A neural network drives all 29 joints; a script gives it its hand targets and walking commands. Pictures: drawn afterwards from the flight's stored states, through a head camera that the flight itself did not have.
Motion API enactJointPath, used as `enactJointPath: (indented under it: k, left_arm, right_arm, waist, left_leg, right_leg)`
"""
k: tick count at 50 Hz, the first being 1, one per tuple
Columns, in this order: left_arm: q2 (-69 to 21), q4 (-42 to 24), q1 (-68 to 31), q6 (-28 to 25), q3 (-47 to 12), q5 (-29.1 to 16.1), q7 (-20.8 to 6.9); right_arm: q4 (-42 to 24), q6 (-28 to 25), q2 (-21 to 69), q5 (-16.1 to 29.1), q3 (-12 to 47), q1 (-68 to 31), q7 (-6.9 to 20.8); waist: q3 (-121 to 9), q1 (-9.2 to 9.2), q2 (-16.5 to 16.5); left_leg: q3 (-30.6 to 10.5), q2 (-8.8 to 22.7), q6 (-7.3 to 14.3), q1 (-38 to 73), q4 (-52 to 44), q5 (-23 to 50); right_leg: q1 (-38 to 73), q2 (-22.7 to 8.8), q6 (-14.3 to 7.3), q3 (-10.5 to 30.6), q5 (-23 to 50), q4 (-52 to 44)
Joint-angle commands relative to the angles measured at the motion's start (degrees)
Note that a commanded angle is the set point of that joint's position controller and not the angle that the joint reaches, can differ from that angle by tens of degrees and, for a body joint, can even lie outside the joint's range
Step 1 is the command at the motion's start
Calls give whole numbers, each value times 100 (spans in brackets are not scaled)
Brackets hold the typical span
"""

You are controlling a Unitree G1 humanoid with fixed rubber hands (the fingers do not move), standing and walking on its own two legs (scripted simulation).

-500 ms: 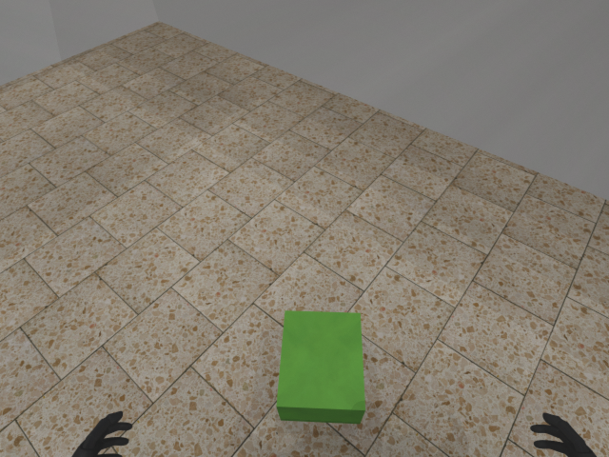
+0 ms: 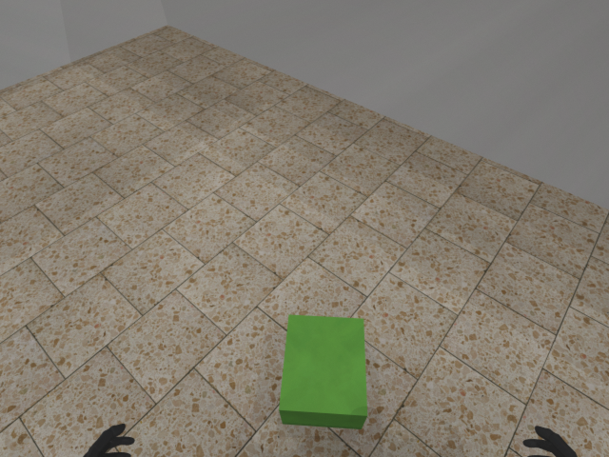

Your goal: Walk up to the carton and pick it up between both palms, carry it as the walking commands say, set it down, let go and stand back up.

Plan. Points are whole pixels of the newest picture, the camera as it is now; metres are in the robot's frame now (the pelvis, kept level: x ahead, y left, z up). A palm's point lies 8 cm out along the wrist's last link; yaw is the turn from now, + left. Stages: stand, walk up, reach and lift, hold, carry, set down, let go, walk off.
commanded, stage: walk up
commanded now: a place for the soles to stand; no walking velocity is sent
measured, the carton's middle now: (323, 370) +0.47 +0.00 -0.70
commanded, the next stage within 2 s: stand in 0.08 s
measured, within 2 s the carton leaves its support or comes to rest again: neither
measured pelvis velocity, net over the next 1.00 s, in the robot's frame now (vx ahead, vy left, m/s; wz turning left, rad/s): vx -0.05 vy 0.00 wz -0.09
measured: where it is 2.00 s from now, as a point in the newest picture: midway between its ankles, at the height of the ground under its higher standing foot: outside the picture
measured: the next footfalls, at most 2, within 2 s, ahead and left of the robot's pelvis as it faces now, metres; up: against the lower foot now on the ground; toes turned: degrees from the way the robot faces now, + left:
none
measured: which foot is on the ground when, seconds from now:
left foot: down 0.00-1.00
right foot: down 0.00-1.00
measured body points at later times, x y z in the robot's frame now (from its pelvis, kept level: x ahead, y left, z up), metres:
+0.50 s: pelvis -0.01 -0.01 -0.02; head +0.07 +0.00 +0.43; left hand +0.18 +0.30 -0.10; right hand +0.15 -0.32 -0.10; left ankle +0.03 +0.12 -0.74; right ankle -0.03 -0.13 -0.74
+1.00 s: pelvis -0.05 +0.00 -0.07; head +0.12 -0.02 +0.35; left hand +0.29 +0.25 -0.15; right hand +0.28 -0.28 -0.16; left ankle +0.03 +0.12 -0.74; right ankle -0.03 -0.13 -0.74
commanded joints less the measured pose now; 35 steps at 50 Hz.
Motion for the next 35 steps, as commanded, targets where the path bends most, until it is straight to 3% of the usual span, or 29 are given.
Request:
enactJointPath:
  k: [1, 14, 15, 16, 17, 18, 19, 20, 22, 25, 29, 35]
  left_arm:
    - [1024, -200, -238, -54, 209, 0, 19]
    - [969, -215, -241, -14, 263, 19, 3]
    - [552, -2225, -1202, 327, 754, 96, -99]
    - [720, -2939, -816, 637, 832, 139, -197]
    - [716, -2953, -430, 846, 960, 249, -274]
    - [731, -3045, -197, 1036, 1101, 267, -316]
    - [674, -3058, -12, 1160, 1261, 375, -340]
    - [605, -3179, 139, 1302, 1384, 438, -350]
    - [440, -3404, 280, 1463, 1496, 480, -358]
    - [311, -3570, 191, 1469, 1513, 417, -354]
    - [208, -3584, -254, 1404, 1384, 232, -272]
    - [193, -3333, -838, 1268, 1262, -30, -119]
  right_arm:
    - [-184, -68, -1078, 1, -191, -253, -42]
    - [-164, -56, -1055, -31, -192, -121, -53]
    - [-2174, 212, -489, -406, -930, -794, 163]
    - [-2363, 535, -526, -371, -842, -198, 224]
    - [-2648, 761, -687, -424, -921, -173, 311]
    - [-2695, 948, -712, -492, -1021, -21, 373]
    - [-2713, 1089, -672, -562, -1069, 54, 387]
    - [-2846, 1232, -558, -605, -1048, 113, 363]
    - [-3113, 1389, -510, -595, -1008, 78, 379]
    - [-3508, 1404, -520, -565, -1006, -277, 379]
    - [-3467, 1389, -431, -548, -939, -851, 332]
    - [-2995, 1300, -456, -389, -942, -1353, 242]
  waist:
    - [-587, -24, 77]
    - [-507, -33, 49]
    - [18, 17, -287]
    - [175, -43, -185]
    - [190, 50, -87]
    - [271, -40, 94]
    - [334, -28, 25]
    - [277, 71, -64]
    - [-84, 242, 73]
    - [-678, 371, 77]
    - [-1076, 294, 12]
    - [-2029, 160, -82]
  left_leg:
    - [-569, 645, 189, 70, -402, 1131]
    - [-549, 617, 171, -40, -376, 1003]
    - [533, -165, -160, -172, 204, -256]
    - [533, -77, -162, -259, 259, -452]
    - [646, -46, -216, -332, 167, -577]
    - [668, -74, -162, -395, 150, -733]
    - [706, -151, -126, -294, 158, -737]
    - [744, -253, -100, -134, 283, -481]
    - [661, -255, -103, -14, 432, -32]
    - [571, -205, -145, -149, 853, 632]
    - [486, -155, -258, -425, 1353, 931]
    - [341, -154, -303, -938, 2013, 1976]
  right_leg:
    - [220, -547, -260, 590, 446, -475]
    - [164, -536, -292, 569, 286, -501]
    - [-1296, 375, -75, 663, -358, 159]
    - [-962, 398, -24, 532, -698, 197]
    - [-993, 479, 8, 366, -873, 199]
    - [-997, 511, -1, 376, -946, 278]
    - [-1052, 483, -46, 402, -946, 259]
    - [-1207, 432, -89, 490, -889, 226]
    - [-1228, 438, -63, 588, -563, 398]
    - [-1257, 506, 4, 710, 118, 912]
    - [-1722, 476, 66, 769, 471, 1495]
    - [-2429, 572, 54, 750, 1412, 2213]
